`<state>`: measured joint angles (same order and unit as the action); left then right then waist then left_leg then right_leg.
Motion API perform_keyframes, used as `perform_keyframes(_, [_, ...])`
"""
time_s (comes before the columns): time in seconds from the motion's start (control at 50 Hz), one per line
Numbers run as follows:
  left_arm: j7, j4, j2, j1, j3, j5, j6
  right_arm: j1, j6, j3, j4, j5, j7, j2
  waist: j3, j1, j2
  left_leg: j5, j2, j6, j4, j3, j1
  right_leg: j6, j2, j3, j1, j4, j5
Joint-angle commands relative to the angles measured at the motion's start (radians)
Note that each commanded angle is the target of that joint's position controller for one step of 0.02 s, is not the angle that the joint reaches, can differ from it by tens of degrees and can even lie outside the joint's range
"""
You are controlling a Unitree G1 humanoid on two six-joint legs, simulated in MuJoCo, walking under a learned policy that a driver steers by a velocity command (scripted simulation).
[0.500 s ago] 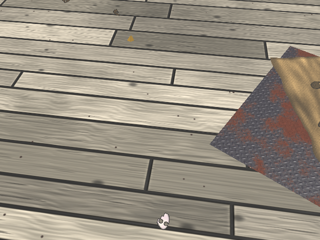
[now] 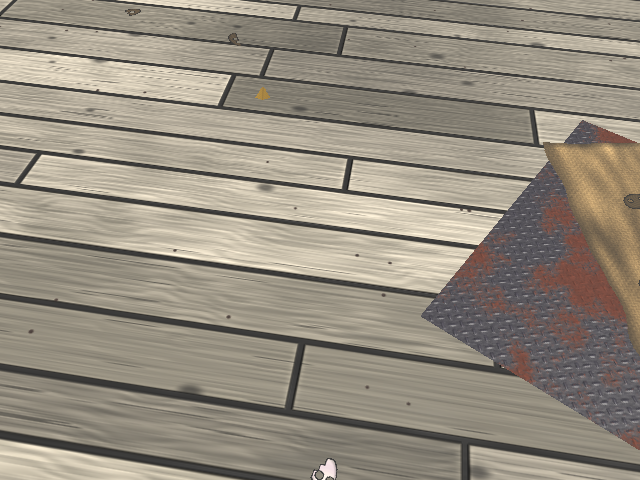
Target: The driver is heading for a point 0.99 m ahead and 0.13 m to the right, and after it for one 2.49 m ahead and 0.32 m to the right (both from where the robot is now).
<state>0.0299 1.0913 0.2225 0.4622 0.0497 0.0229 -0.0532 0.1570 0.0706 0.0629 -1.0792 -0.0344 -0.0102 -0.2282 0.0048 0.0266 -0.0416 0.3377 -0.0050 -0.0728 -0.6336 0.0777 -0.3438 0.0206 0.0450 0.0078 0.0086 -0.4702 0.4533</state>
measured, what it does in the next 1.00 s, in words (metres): walks ahead: right foot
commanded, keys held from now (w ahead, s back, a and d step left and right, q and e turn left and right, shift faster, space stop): w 1.00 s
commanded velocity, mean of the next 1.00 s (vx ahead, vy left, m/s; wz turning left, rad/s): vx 0.46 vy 0.00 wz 0.00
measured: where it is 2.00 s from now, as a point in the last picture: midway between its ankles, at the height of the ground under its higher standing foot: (338, 283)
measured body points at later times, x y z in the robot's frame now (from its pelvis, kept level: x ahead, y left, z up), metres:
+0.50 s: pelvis +0.23 -0.01 +0.00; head +0.26 -0.01 +0.44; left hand +0.45 +0.21 -0.10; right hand +0.14 -0.26 -0.14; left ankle +0.04 +0.11 -0.73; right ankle +0.41 -0.13 -0.71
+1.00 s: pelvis +0.51 -0.03 +0.01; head +0.53 -0.03 +0.46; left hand +0.48 +0.24 -0.13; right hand +0.71 -0.26 -0.09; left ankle +0.71 +0.12 -0.69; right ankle +0.41 -0.13 -0.73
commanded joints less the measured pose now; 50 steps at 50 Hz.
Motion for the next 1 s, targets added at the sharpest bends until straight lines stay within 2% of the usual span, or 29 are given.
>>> perform_keyframes(0.02, [-0.009, -0.071, 0.131, -0.087, 0.017, -0.002, -0.017, 0.244, 0.02, 0.054, -0.04, -0.002, -0.003, -0.138, 0.026, -0.179, 0.021, -0.077, -0.016, -0.043, 0.143, -0.083, 0.402, -0.108, 0.072, -0.037, 0.368, -0.164, -0.472])
perform_keyframes(0.04, [-0.006, -0.116, 0.058, -0.088, -0.002, -0.004, -0.033, 0.383, 0.02, 0.076, -0.05, 0.003, 0.001, -0.245, -0.069, -0.202, 0.303, 0.071, -0.275, -0.185, 0.341, -0.564, 0.581, -0.025, -0.071, 0.069, 0.605, -0.566, -0.269])
perform_keyframes(0.06, [-0.007, -0.137, 0.05, -0.125, 0.0, 0.008, -0.052, 0.369, 0.032, 0.043, -0.056, 0.022, -0.007, -0.18, -0.099, -0.171, 0.284, 0.1, -0.383, -0.235, 0.463, -0.82, 0.557, -0.04, -0.086, -0.087, 0.691, -0.794, 0.066])
perform_keyframes(0.08, [-0.016, -0.15, 0.072, -0.147, 0.008, 0.032, -0.063, 0.264, 0.043, 0.022, -0.026, 0.024, -0.007, -0.138, -0.005, -0.122, 0.203, 0.124, -0.386, -0.209, 0.45, -0.717, 0.473, -0.077, -0.023, -0.128, 0.767, -0.878, 0.023])
perform_keyframes(0.1, [-0.021, -0.151, 0.083, -0.16, 0.011, 0.036, -0.067, 0.184, 0.048, 0.006, 0.002, 0.024, -0.012, -0.1, 0.036, -0.089, 0.141, 0.106, -0.338, -0.17, 0.456, -0.574, 0.4, -0.104, 0.032, -0.11, 0.763, -0.862, -0.073])
perform_keyframes(0.12, [-0.019, -0.15, 0.083, -0.171, 0.019, 0.027, -0.068, 0.136, 0.049, -0.003, 0.017, 0.027, -0.017, -0.09, 0.075, -0.064, 0.1, 0.048, -0.299, -0.143, 0.478, -0.47, 0.334, -0.113, 0.069, -0.092, 0.755, -0.796, -0.156])
perform_keyframes(0.14, [-0.017, -0.147, 0.099, -0.17, 0.031, 0.014, -0.06, 0.118, 0.048, -0.013, 0.024, 0.033, -0.018, -0.074, 0.082, -0.045, 0.099, -0.031, -0.251, -0.113, 0.494, -0.372, 0.285, -0.115, 0.096, -0.081, 0.705, -0.738, -0.207])
perform_keyframes(0.18, [-0.022, -0.142, 0.082, -0.162, 0.036, 0.01, -0.043, 0.155, 0.042, -0.018, 0.016, 0.037, -0.01, -0.075, 0.083, -0.034, 0.113, -0.17, -0.208, -0.107, 0.511, -0.269, 0.248, -0.093, 0.106, -0.052, 0.66, -0.671, -0.253])
perform_keyframes(0.24, [-0.023, -0.186, 0.067, -0.271, 0.037, 0.0, -0.031, 0.212, 0.037, -0.016, 0.007, 0.039, 0.011, -0.117, 0.103, -0.045, 0.085, -0.305, -0.21, -0.126, 0.533, -0.217, 0.268, -0.048, 0.107, -0.028, 0.741, -0.537, -0.339])
perform_keyframes(0.3, [-0.031, -0.237, 0.049, -0.407, 0.026, -0.002, -0.034, 0.229, 0.028, -0.015, 0.019, 0.04, 0.024, -0.129, 0.116, -0.071, 0.092, -0.328, -0.196, -0.121, 0.55, -0.165, 0.261, -0.027, 0.087, -0.008, 0.731, -0.321, -0.455])
perform_keyframes(0.38, [-0.053, -0.277, 0.049, -0.535, 0.013, 0.005, -0.042, 0.296, 0.022, -0.007, 0.01, 0.026, 0.029, -0.135, 0.142, -0.102, 0.095, -0.33, -0.212, -0.117, 0.551, -0.125, 0.311, -0.037, 0.049, 0.021, 0.694, -0.156, -0.519])
perform_keyframes(0.44, [-0.072, -0.307, 0.063, -0.578, 0.011, 0.008, -0.05, 0.312, 0.012, 0.003, 0.003, 0.019, 0.031, -0.14, 0.145, -0.089, 0.103, -0.404, -0.254, -0.103, 0.499, -0.114, 0.412, -0.074, 0.037, 0.012, 0.687, -0.085, -0.472])
perform_keyframes(0.48, [-0.078, -0.304, 0.101, -0.524, 0.025, 0.009, -0.054, 0.287, 0.005, 0.013, 0.013, 0.02, 0.031, -0.164, 0.089, -0.038, 0.131, -0.643, -0.266, -0.083, 0.406, -0.1, 0.456, -0.106, -0.001, 0.034, 0.567, -0.064, -0.409])
perform_keyframes(0.5, [-0.076, -0.284, 0.134, -0.435, 0.042, 0.008, -0.054, 0.271, -0.001, 0.017, 0.018, 0.024, 0.031, -0.176, 0.021, 0.014, 0.155, -0.835, -0.255, -0.07, 0.293, -0.084, 0.463, -0.127, -0.039, 0.06, 0.436, -0.071, -0.382])
perform_keyframes(0.52, [-0.07, -0.23, 0.176, -0.258, 0.067, 0.009, -0.051, 0.255, -0.009, 0.012, 0.026, 0.029, 0.03, -0.165, -0.082, 0.102, 0.154, -0.93, -0.208, -0.042, 0.087, -0.046, 0.406, -0.155, -0.075, 0.083, 0.209, -0.069, -0.378])
perform_keyframes(0.54, [-0.06, -0.187, 0.244, -0.071, 0.088, -0.001, -0.047, 0.26, -0.011, -0.004, 0.05, 0.041, 0.027, -0.134, -0.22, 0.161, 0.076, -0.681, -0.156, -0.008, -0.228, -0.019, 0.17, -0.213, 0.083, -0.103, -0.119, -0.1, -0.343])
perform_keyframes(0.56, [-0.066, -0.154, 0.32, 0.015, 0.1, -0.015, -0.047, 0.406, 0.012, -0.049, 0.057, 0.033, 0.011, 0.034, -0.405, 0.07, -0.217, 0.064, 0.054, 0.052, -0.613, -0.065, -0.206, -0.391, 0.342, -0.65, -0.452, 0.053, -0.067])
perform_keyframes(0.58, [-0.066, -0.157, 0.222, -0.006, 0.071, -0.013, -0.049, 0.325, 0.045, -0.029, 0.053, 0.003, 0.006, -0.058, -0.392, 0.105, -0.156, 0.21, 0.046, 0.03, -0.751, -0.219, -0.32, -0.363, 0.336, -0.796, -0.429, 0.196, 0.017])
perform_keyframes(0.6, [-0.063, -0.17, 0.181, -0.112, 0.056, -0.009, -0.055, 0.212, 0.063, -0.011, 0.098, -0.022, 0.005, -0.124, -0.216, 0.084, -0.13, 0.148, -0.011, 0.011, -0.783, -0.195, -0.407, -0.308, 0.309, -0.632, -0.293, 0.204, -0.049])
perform_keyframes(0.62, [-0.063, -0.196, 0.146, -0.211, 0.043, -0.013, -0.061, 0.149, 0.07, -0.009, 0.116, -0.019, 0.013, -0.138, -0.14, 0.051, -0.025, 0.048, -0.07, 0.002, -0.736, -0.173, -0.37, -0.28, 0.276, -0.491, -0.127, 0.221, -0.176])
perform_keyframes(0.64, [-0.067, -0.2, 0.117, -0.269, 0.034, -0.024, -0.066, 0.125, 0.065, 0.001, 0.117, -0.001, 0.022, -0.136, -0.08, 0.015, 0.018, -0.015, -0.109, 0.003, -0.669, -0.159, -0.315, -0.263, 0.24, -0.381, 0.022, 0.245, -0.291])
perform_keyframes(0.66, [-0.07, -0.195, 0.092, -0.29, 0.026, -0.035, -0.072, 0.153, 0.05, 0.005, 0.112, 0.008, 0.025, -0.12, -0.069, -0.025, -0.003, -0.052, -0.141, -0.001, -0.622, -0.169, -0.24, -0.25, 0.207, -0.31, 0.109, 0.269, -0.336])
perform_keyframes(0.68, [-0.073, -0.185, 0.08, -0.288, 0.023, -0.034, -0.072, 0.177, 0.034, 0.005, 0.106, 0.01, 0.026, -0.095, -0.057, -0.043, -0.015, -0.06, -0.149, 0.0, -0.59, -0.167, -0.206, -0.252, 0.19, -0.273, 0.153, 0.296, -0.344])
perform_keyframes(0.7, [-0.071, -0.174, 0.086, -0.271, 0.023, -0.03, -0.073, 0.187, 0.023, 0.004, 0.105, 0.01, 0.027, -0.077, -0.04, -0.053, -0.019, -0.061, -0.156, 0.004, -0.554, -0.159, -0.199, -0.259, 0.181, -0.239, 0.184, 0.32, -0.353])
perform_keyframes(0.74, [-0.058, -0.159, 0.121, -0.237, 0.029, -0.027, -0.074, 0.133, 0.009, 0.006, 0.127, 0.015, 0.03, -0.079, 0.007, -0.056, -0.012, -0.108, -0.168, 0.023, -0.469, -0.146, -0.251, -0.271, 0.18, -0.197, 0.218, 0.361, -0.368])
perform_keyframes(0.82, [-0.031, -0.143, 0.149, -0.167, 0.034, -0.024, -0.063, -0.023, 0.011, 0.011, 0.179, 0.029, 0.025, -0.086, 0.046, -0.021, 0.0, -0.326, -0.163, 0.059, -0.228, -0.133, -0.365, -0.253, 0.165, -0.137, 0.163, 0.386, -0.399])
perform_keyframes(0.9, [-0.023, -0.123, 0.159, -0.099, 0.034, -0.012, -0.056, -0.163, 0.021, 0.0, 0.214, 0.022, 0.01, -0.066, 0.067, 0.025, -0.006, -0.463, -0.112, 0.064, -0.012, -0.081, -0.313, -0.221, 0.138, -0.064, 0.128, 0.382, -0.413])
perform_keyframes(0.96, [-0.022, -0.098, 0.164, -0.045, 0.038, -0.007, -0.043, -0.241, 0.025, -0.006, 0.243, 0.014, -0.006, -0.067, 0.088, 0.049, -0.008, -0.433, -0.096, 0.055, 0.066, -0.077, -0.333, -0.219, 0.172, -0.059, 0.027, 0.345, -0.428])
perform_keyframes(1.0, [-0.019, -0.087, 0.171, -0.034, 0.044, -0.005, -0.032, -0.267, 0.031, -0.007, 0.263, 0.012, -0.019, -0.078, 0.092, 0.045, -0.014, -0.371, -0.09, 0.034, 0.103, -0.083, -0.342, -0.21, 0.207, -0.067, -0.048, 0.302, -0.466])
